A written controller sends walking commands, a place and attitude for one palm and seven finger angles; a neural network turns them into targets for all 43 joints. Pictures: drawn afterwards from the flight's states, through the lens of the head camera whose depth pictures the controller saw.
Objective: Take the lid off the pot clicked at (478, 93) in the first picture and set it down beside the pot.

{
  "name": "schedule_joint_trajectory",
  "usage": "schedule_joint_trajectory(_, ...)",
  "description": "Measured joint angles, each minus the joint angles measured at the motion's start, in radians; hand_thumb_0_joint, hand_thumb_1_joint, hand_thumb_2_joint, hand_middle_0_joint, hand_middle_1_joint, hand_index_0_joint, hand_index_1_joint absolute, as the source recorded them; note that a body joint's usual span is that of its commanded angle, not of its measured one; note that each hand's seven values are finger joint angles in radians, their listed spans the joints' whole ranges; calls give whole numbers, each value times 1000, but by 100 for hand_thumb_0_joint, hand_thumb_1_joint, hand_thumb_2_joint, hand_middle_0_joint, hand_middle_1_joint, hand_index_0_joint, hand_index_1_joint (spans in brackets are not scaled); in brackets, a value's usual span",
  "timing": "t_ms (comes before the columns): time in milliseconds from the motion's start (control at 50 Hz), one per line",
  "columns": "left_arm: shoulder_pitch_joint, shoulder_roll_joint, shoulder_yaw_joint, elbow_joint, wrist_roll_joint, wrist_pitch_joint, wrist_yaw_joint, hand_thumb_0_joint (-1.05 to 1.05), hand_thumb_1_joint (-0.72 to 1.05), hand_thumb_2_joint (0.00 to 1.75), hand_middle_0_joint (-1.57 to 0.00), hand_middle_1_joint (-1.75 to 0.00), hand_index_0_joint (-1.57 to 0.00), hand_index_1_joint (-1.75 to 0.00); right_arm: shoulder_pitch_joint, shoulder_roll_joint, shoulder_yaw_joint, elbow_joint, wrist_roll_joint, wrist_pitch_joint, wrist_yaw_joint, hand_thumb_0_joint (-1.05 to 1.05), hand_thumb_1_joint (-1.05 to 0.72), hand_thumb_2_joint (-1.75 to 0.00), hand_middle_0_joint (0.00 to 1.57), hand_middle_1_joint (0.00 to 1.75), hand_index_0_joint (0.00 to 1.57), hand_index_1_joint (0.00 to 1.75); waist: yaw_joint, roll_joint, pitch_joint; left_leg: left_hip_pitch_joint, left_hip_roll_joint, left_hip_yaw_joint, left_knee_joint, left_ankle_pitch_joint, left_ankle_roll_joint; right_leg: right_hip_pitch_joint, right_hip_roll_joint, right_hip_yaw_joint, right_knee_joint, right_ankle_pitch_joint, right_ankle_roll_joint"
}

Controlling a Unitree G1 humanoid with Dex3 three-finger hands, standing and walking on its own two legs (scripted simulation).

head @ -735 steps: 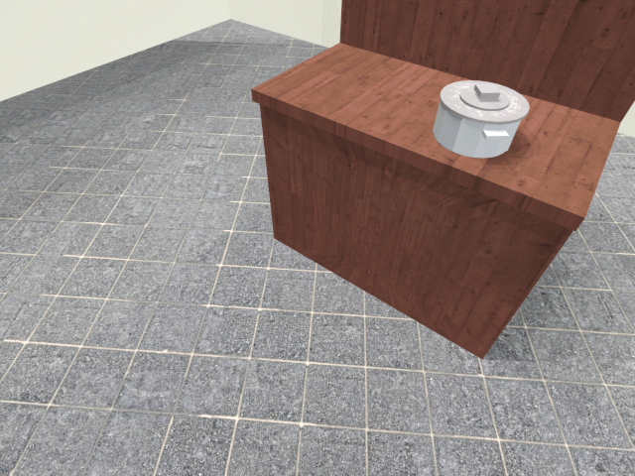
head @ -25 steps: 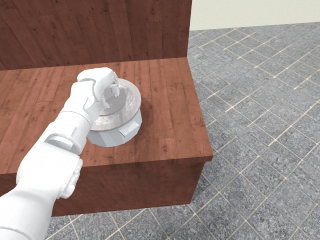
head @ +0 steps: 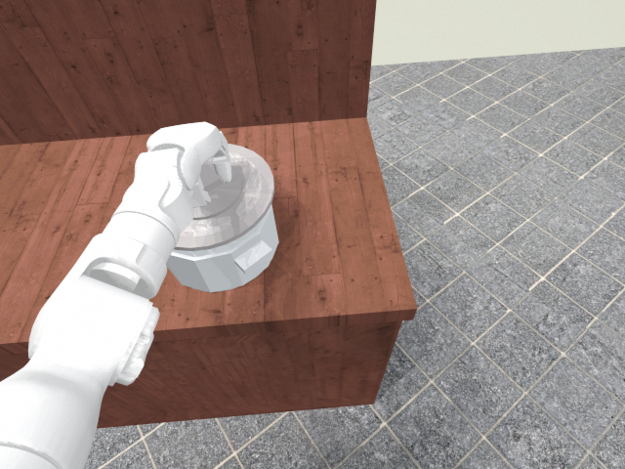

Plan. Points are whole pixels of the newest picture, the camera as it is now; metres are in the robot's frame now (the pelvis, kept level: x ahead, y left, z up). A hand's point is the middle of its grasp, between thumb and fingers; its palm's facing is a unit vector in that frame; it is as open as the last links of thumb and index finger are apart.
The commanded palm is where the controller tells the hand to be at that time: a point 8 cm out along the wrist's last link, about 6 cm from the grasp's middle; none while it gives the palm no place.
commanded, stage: lift the lid straight up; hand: left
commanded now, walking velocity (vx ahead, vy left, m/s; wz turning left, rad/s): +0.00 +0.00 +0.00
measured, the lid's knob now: (200, 179) +0.50 +0.14 +0.09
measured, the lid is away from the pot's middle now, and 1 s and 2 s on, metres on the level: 0.01 0.01 0.05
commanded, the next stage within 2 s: move the lid sideways beside the pot in 1.50 s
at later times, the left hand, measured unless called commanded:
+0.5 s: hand (182, 163) +0.47 +0.14 +0.15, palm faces -0.30 -0.06 -0.95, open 7.1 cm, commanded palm +0.47 +0.14 +0.22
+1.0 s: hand (183, 134) +0.47 +0.13 +0.19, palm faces -0.27 -0.05 -0.96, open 7.1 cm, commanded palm +0.47 +0.14 +0.26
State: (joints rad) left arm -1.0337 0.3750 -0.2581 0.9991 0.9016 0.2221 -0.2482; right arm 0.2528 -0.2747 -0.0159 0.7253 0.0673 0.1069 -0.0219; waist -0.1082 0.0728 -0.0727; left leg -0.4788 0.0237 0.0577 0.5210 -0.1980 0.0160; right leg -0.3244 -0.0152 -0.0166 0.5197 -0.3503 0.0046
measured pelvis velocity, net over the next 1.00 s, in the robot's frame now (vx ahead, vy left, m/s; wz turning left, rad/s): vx -0.01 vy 0.01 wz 0.02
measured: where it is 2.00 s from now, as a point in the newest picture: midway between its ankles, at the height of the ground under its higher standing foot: outside the picture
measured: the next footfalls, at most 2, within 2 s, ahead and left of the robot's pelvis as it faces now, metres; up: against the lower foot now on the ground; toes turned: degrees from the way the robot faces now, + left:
none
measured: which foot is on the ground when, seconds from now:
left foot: down 0.00-1.00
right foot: down 0.00-1.00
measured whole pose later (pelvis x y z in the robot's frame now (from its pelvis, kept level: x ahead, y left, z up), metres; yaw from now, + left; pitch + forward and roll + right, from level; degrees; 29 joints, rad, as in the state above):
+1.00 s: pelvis -0.01 +0.01 +0.00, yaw +1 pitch +7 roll +0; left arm -1.22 0.38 -0.29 0.99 0.90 0.27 -0.37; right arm 0.24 -0.28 0.00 0.72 0.06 0.06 -0.02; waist -0.10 0.08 -0.06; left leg -0.44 0.00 0.04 0.47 -0.15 0.03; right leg -0.28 -0.03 -0.03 0.49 -0.32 0.01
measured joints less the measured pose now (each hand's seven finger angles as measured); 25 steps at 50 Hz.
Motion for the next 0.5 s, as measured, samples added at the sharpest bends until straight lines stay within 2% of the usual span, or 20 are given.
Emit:
schedule_joint_trajectory(80,-3,13,1,-16,-4,11,-28,4,18,85,-56,-96,-74,-105,-8,-3,0,-7,0,2,0,1,-91,-89,20,30,20,30,1,1,6,5,-1,-3,-4,3,0,6,0,-3,-5,2,0)
schedule_joint_trajectory(240,-7,19,-18,-70,-16,-7,-72,5,19,85,-56,-95,-74,-105,-17,-9,-5,-13,0,-5,-1,1,-91,-89,20,30,20,30,13,2,10,22,-7,-9,-10,4,2,27,-5,-10,-12,1,1)
schedule_joint_trajectory(500,-42,24,-9,-82,-8,19,-83,5,19,85,-55,-95,-75,-105,-35,-3,6,-23,-1,0,10,1,-91,-89,20,30,20,30,18,6,14,33,-13,-11,-24,18,5,36,-10,-12,-19,10,4)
